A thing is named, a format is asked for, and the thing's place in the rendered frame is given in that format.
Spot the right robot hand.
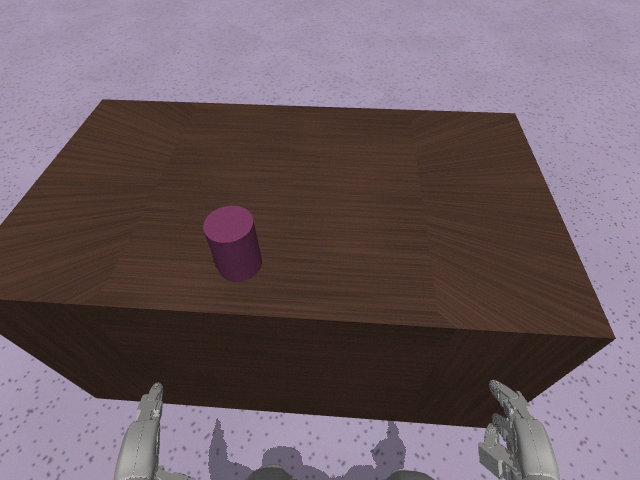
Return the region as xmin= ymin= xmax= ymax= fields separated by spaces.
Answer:
xmin=478 ymin=380 xmax=560 ymax=480

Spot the left robot hand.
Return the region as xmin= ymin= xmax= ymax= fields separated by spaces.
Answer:
xmin=114 ymin=382 xmax=196 ymax=480

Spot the can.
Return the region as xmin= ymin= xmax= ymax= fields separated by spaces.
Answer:
xmin=203 ymin=205 xmax=262 ymax=282

